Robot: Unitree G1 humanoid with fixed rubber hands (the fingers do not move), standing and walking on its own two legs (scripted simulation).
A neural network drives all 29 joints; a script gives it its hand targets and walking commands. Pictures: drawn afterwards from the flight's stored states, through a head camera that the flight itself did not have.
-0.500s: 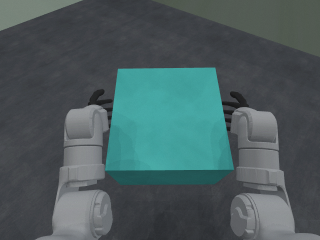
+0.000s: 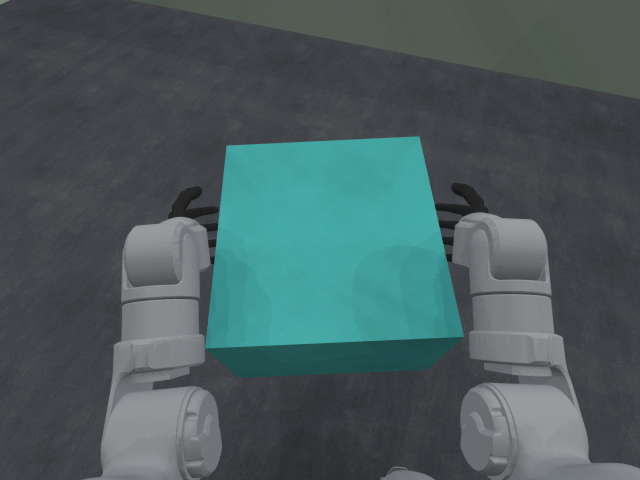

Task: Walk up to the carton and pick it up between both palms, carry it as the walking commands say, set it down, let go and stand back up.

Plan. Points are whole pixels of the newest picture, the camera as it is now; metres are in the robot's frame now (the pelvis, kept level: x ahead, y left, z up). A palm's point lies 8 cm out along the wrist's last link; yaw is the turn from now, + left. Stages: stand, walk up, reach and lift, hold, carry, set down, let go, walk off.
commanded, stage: carry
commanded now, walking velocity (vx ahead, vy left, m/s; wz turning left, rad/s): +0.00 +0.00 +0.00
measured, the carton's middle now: (328, 258) +0.40 +0.03 +0.02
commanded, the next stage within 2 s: none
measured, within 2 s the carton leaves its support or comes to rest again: neither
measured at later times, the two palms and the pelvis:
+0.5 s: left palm (285, 279) +0.31 +0.08 +0.11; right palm (620, 303) +0.28 -0.26 +0.13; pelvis -0.06 -0.06 +0.00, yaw -3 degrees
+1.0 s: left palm (264, 296) +0.29 +0.10 +0.11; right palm (602, 319) +0.27 -0.24 +0.12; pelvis -0.07 -0.05 +0.00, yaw -2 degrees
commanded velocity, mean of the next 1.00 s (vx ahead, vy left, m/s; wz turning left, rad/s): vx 0.00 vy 0.00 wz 0.00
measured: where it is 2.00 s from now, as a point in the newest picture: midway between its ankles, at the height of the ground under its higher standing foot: outside the picture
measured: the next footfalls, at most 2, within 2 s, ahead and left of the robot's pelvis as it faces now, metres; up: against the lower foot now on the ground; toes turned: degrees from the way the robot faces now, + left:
right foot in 0.06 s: +0.06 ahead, -0.15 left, +0.00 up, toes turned +8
left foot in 0.30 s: +0.01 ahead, +0.07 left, +0.00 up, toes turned +4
